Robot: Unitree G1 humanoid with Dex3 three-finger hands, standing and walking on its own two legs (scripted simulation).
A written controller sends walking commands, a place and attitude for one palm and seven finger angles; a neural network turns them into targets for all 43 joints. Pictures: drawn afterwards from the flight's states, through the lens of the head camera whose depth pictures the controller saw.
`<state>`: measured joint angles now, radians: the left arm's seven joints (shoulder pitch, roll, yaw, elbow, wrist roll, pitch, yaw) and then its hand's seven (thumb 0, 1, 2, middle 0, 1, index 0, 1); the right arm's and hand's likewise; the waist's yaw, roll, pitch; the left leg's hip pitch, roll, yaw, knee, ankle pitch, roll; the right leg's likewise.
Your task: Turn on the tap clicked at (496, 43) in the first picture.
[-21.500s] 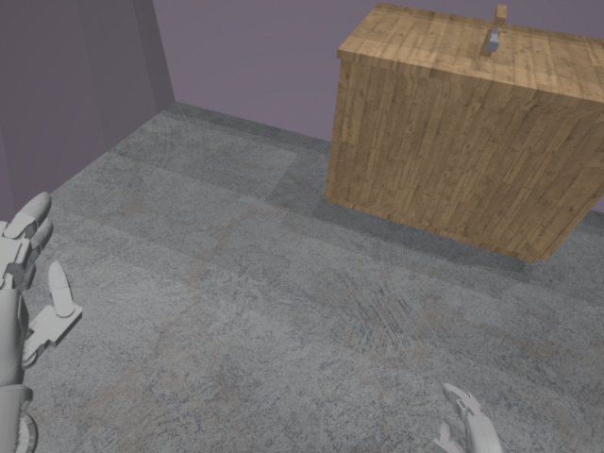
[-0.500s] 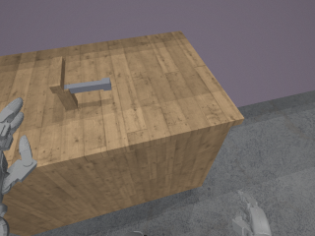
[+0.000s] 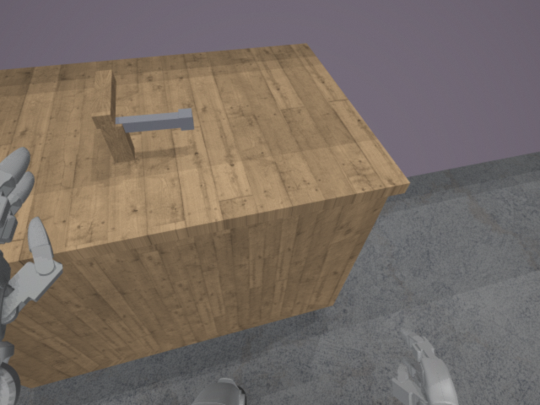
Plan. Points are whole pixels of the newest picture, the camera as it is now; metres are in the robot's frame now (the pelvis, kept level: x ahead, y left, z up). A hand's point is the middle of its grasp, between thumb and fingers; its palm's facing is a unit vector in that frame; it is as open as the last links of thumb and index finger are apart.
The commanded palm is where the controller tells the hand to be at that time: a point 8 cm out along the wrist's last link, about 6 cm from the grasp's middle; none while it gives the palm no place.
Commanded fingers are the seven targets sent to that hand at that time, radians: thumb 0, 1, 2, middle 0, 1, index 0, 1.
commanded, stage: step back with the hand held close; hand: left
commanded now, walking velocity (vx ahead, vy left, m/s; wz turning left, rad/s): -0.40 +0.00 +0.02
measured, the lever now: (186, 119) +0.57 +0.21 +0.09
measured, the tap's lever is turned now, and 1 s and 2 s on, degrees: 86 86 86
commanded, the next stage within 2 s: stop stepping back and stand still in 0.46 s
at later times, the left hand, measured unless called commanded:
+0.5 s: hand out of the picture +0.14 +0.25 +0.18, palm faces +0.42 -0.85 -0.33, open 7.4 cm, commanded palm +0.07 +0.28 +0.20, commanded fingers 0.00 0.90 0.90 -0.20 -0.30 -0.20 -0.30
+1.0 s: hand out of the picture +0.04 +0.22 +0.19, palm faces +0.41 -0.82 -0.40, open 7.4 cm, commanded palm -0.02 +0.26 +0.20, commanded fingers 0.00 0.90 0.90 -0.20 -0.30 -0.20 -0.30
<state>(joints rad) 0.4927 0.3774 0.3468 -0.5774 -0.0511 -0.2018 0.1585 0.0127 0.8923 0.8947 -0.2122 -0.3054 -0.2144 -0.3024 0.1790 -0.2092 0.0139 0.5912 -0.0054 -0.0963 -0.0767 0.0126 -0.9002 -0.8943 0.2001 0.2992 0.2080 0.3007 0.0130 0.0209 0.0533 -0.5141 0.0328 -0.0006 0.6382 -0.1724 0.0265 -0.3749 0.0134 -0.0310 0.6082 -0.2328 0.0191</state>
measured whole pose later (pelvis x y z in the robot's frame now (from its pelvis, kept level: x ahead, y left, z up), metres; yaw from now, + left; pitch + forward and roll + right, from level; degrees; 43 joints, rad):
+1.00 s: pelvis -0.16 -0.02 +0.01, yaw +3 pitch -2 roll +0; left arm 0.51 0.38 0.35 -0.52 -0.05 -0.16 0.16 0.01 0.89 0.89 -0.21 -0.31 -0.21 -0.30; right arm 0.24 -0.24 -0.03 0.62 0.02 -0.12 -0.08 0.01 -0.90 -0.89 0.20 0.30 0.20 0.30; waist -0.04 -0.02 0.02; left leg -0.27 0.03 -0.01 0.57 -0.27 -0.01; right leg -0.33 0.00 -0.01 0.61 -0.30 0.00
